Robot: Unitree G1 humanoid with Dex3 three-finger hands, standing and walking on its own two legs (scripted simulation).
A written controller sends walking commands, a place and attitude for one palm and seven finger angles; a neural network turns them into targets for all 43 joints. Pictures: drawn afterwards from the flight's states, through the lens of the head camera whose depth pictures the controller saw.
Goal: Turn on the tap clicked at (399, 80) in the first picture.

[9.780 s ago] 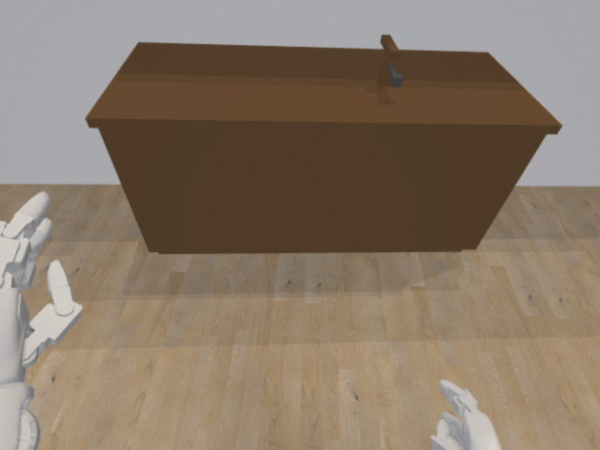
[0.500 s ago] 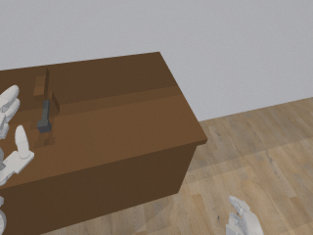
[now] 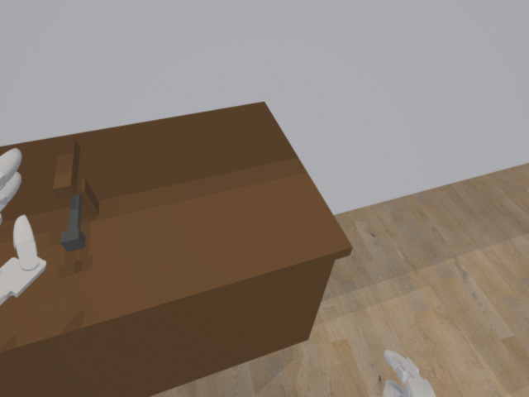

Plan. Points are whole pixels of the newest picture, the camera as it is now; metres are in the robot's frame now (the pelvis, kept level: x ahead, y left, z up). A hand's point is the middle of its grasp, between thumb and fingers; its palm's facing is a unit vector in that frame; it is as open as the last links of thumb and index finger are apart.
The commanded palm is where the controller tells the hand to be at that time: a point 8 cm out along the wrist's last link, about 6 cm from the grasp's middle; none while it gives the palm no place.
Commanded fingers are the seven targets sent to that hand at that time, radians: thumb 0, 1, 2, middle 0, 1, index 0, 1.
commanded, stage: come to a stop and stand still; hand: left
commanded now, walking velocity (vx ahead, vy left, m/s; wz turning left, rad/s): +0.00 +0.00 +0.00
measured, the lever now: (73, 239) +0.35 +0.35 +0.01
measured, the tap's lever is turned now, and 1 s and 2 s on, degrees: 0 0 0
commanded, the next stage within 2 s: look again from close up in 1.10 s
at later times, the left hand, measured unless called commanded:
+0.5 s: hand (0, 239) +0.23 +0.29 +0.20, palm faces +0.47 -0.80 -0.36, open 7.4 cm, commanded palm +0.16 +0.29 +0.19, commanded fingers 0.00 0.90 0.90 -0.20 -0.30 -0.20 -0.30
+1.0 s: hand (22, 228) +0.26 +0.30 +0.17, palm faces +0.33 -0.88 -0.35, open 7.4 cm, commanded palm +0.20 +0.34 +0.19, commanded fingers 0.00 0.90 0.90 -0.20 -0.30 -0.20 -0.30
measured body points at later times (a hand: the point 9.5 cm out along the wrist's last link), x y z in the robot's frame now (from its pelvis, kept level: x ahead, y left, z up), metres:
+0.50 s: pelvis -0.01 +0.01 +0.01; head +0.00 +0.02 +0.46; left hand +0.20 +0.33 +0.22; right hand +0.15 -0.21 -0.07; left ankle +0.01 +0.12 -0.73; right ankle +0.05 -0.08 -0.73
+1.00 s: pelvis +0.04 +0.06 +0.01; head +0.06 +0.09 +0.46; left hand +0.24 +0.35 +0.19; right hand +0.23 -0.15 -0.05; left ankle +0.01 +0.12 -0.73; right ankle +0.05 -0.08 -0.73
